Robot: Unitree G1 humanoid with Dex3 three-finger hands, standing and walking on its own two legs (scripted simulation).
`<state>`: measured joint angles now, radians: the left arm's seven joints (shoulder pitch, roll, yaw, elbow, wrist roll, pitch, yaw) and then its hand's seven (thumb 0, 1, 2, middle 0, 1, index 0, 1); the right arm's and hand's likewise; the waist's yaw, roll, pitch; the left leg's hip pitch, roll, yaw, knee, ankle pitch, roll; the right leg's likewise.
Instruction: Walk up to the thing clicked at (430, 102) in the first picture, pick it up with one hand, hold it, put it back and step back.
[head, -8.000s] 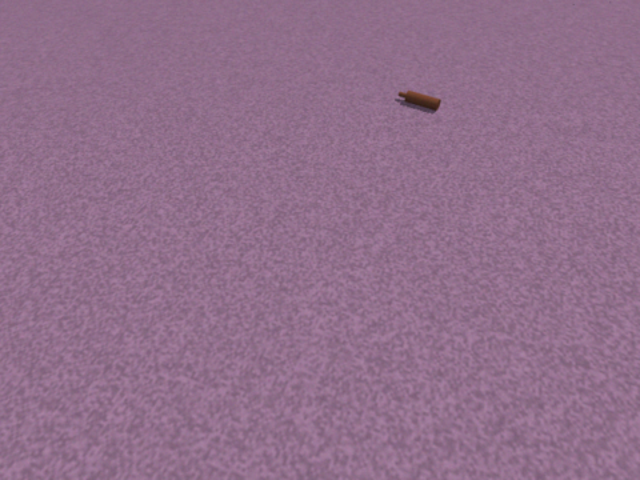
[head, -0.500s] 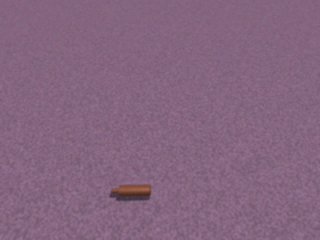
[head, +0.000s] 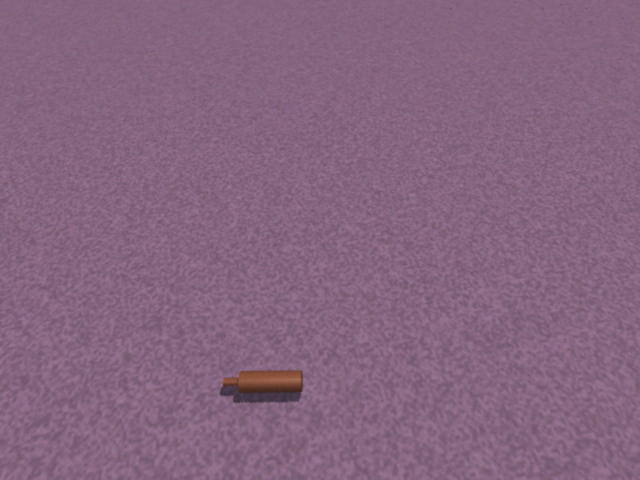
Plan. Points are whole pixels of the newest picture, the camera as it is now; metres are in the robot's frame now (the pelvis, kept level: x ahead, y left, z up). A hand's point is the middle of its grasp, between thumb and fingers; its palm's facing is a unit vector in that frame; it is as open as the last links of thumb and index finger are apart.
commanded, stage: stand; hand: left
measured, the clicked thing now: (262, 381) +0.53 +0.23 -0.75
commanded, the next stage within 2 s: walk up in 0.82 s
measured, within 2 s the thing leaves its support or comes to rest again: neither
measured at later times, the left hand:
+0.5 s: hand out of the picture +0.07 +0.26 -0.16, palm faces -0.03 -0.94 -0.35, open 7.4 cm
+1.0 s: hand out of the picture +0.09 +0.26 -0.15, palm faces -0.03 -0.93 -0.36, open 7.4 cm
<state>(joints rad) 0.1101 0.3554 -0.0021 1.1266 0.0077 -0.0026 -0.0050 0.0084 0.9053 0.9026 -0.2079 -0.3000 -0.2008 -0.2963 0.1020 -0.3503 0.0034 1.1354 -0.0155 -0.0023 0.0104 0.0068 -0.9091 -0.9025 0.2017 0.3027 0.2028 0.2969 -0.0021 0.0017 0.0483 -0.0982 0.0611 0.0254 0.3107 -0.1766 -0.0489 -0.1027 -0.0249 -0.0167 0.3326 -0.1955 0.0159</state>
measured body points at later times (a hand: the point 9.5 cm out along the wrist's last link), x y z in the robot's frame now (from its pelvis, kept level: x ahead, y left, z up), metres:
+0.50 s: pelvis +0.00 +0.00 +0.00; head +0.01 +0.00 +0.45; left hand +0.07 +0.31 -0.13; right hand +0.07 -0.30 -0.13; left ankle -0.01 +0.15 -0.75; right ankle -0.01 -0.13 -0.75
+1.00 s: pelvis +0.02 -0.03 -0.01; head +0.03 -0.02 +0.44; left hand +0.09 +0.30 -0.13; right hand +0.05 -0.35 -0.13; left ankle -0.01 +0.15 -0.75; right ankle +0.02 -0.16 -0.72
